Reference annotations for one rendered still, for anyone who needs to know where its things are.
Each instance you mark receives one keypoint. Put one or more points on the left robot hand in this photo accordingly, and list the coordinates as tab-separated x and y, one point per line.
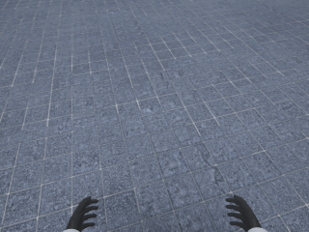
78	216

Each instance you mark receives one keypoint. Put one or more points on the right robot hand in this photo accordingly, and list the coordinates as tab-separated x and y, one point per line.
248	218

